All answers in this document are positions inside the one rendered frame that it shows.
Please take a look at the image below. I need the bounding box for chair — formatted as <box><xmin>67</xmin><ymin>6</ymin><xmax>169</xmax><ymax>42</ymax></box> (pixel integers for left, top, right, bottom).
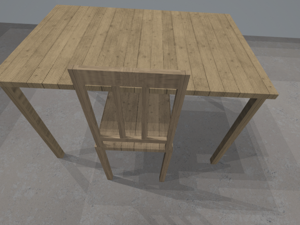
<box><xmin>67</xmin><ymin>65</ymin><xmax>190</xmax><ymax>182</ymax></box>

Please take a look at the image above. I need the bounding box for table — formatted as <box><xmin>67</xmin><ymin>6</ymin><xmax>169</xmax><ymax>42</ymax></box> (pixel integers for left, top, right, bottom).
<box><xmin>0</xmin><ymin>5</ymin><xmax>279</xmax><ymax>165</ymax></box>

